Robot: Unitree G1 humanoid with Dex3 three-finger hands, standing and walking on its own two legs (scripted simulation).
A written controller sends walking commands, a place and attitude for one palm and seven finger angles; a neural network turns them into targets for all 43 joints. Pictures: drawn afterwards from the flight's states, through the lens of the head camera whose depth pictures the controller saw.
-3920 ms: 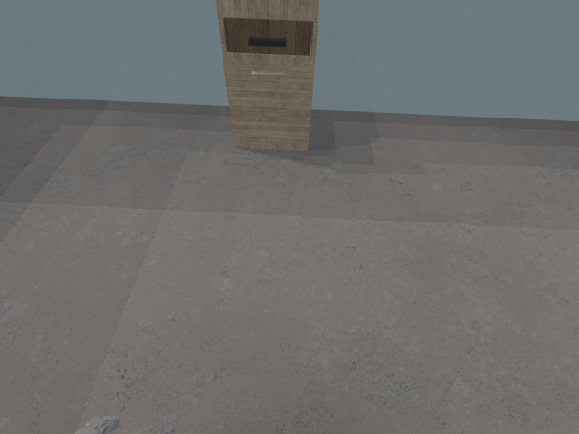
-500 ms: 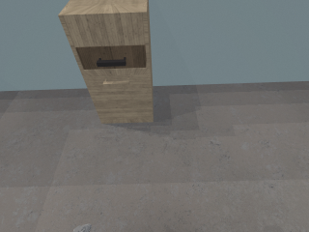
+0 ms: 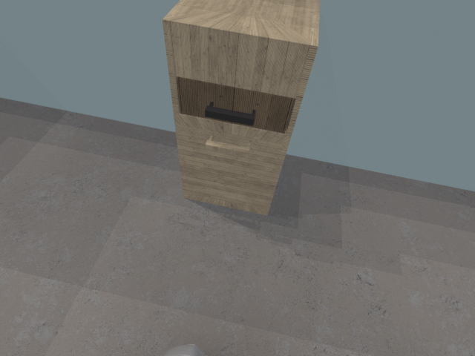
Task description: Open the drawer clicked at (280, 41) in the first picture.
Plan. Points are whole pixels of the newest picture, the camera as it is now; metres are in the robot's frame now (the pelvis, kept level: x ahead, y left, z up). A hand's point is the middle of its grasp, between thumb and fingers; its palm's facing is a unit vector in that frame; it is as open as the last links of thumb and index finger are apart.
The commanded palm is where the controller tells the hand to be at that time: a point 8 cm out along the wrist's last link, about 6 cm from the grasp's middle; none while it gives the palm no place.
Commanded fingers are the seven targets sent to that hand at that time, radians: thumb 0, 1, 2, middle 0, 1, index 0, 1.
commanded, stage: take the last steps up to it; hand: left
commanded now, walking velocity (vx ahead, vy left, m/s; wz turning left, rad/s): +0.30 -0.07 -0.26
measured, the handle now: (231, 111) +0.85 +0.10 -0.14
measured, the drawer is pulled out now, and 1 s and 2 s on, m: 0.00 0.00 0.00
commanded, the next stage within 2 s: come to a stop and stand still in 0.88 s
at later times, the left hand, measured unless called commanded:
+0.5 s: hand (196, 305) +0.23 +0.10 -0.15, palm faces -0.15 -0.97 -0.20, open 7.4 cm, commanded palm none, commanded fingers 0.00 0.90 0.90 -0.20 -0.30 -0.20 -0.30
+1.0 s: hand (206, 311) +0.23 +0.08 -0.17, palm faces -0.01 -0.99 -0.12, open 7.4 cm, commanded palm none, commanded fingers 0.00 0.90 0.90 -0.20 -0.30 -0.20 -0.30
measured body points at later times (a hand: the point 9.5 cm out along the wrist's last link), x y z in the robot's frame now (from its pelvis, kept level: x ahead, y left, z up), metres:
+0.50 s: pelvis +0.12 -0.07 +0.01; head +0.14 -0.09 +0.46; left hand +0.24 +0.15 -0.13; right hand +0.00 -0.26 -0.15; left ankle +0.08 +0.07 -0.72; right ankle +0.16 -0.18 -0.73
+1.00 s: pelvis +0.28 -0.08 +0.00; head +0.30 -0.06 +0.45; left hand +0.23 +0.13 -0.16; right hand +0.36 -0.31 -0.14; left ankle +0.35 +0.02 -0.73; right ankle +0.16 -0.18 -0.71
